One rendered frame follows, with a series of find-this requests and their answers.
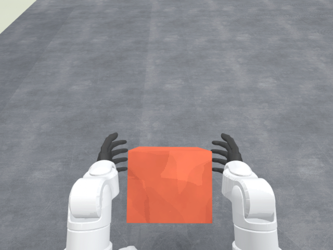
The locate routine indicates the carton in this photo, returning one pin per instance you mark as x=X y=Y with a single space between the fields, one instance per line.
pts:
x=169 y=185

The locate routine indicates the robot left hand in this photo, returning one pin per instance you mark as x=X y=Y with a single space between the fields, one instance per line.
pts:
x=106 y=152

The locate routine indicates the left robot forearm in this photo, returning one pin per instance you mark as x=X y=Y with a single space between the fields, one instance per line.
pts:
x=89 y=209

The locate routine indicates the right robot forearm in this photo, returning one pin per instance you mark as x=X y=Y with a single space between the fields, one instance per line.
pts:
x=253 y=207

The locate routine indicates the robot right hand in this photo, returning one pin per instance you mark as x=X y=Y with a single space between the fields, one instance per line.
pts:
x=231 y=154

